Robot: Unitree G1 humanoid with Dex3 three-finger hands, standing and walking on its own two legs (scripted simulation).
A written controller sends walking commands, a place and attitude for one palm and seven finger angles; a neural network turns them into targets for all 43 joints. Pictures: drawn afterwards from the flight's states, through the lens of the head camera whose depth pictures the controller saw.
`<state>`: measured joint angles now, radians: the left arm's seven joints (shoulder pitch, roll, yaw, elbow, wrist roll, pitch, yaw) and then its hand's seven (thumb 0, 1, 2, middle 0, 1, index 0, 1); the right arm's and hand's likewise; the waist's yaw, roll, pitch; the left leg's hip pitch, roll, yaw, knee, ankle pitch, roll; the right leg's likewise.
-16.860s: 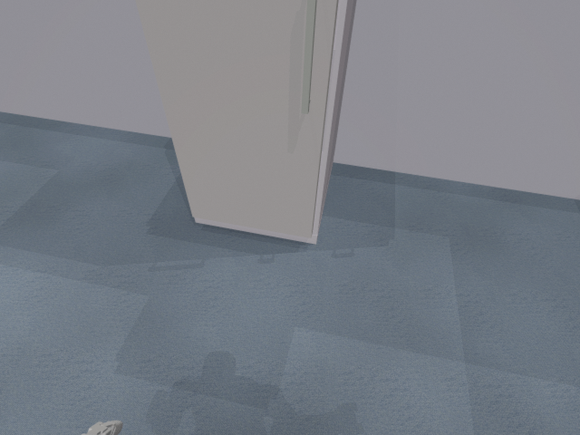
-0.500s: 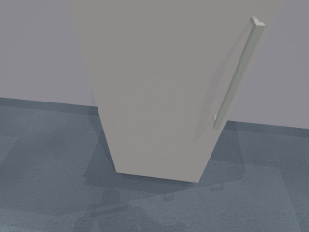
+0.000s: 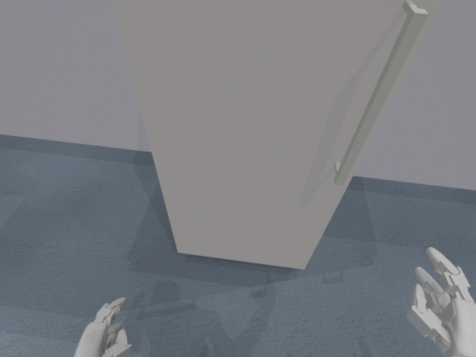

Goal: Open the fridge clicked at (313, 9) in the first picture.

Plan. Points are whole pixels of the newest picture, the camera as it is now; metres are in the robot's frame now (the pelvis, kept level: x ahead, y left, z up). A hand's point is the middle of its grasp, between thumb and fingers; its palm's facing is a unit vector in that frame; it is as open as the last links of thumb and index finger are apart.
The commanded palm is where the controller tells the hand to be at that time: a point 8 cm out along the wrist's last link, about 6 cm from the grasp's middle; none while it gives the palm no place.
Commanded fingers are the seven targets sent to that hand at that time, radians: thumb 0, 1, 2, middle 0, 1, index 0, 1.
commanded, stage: raise the hand to about handle height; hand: right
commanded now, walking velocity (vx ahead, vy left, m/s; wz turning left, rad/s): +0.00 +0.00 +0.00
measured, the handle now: (366, 112) +0.54 -0.21 +0.14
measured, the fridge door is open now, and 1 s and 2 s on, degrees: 0 0 0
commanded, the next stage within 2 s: move the hooked fingers beside the handle in 1.88 s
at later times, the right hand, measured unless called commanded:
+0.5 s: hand (425, 310) +0.21 -0.27 +0.02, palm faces +0.03 +1.00 -0.04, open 10.4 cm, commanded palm +0.17 -0.32 +0.04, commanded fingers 0.00 -0.04 -0.53 0.26 0.86 0.26 0.86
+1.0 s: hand (469, 267) +0.25 -0.30 +0.10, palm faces +0.13 +0.99 -0.06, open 13.2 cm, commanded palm +0.21 -0.34 +0.11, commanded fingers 0.00 0.50 -0.30 0.30 1.20 0.30 1.20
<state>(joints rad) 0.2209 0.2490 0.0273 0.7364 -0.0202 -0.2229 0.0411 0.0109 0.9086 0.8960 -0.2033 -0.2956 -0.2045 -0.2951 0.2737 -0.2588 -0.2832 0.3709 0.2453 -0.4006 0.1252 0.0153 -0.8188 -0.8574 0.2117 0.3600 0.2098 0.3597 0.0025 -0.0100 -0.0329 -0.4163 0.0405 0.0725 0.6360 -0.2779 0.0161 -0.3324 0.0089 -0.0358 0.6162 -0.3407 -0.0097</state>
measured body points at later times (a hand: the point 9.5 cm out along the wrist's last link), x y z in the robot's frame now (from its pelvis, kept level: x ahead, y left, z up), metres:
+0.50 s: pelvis -0.01 -0.01 -0.04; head +0.03 -0.02 +0.41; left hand +0.18 +0.22 -0.10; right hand +0.21 -0.32 +0.03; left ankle +0.03 +0.11 -0.73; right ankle -0.02 -0.11 -0.73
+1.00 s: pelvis +0.00 -0.03 -0.01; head +0.01 -0.03 +0.44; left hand +0.18 +0.19 -0.07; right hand +0.24 -0.35 +0.11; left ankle +0.03 +0.11 -0.73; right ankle -0.02 -0.11 -0.73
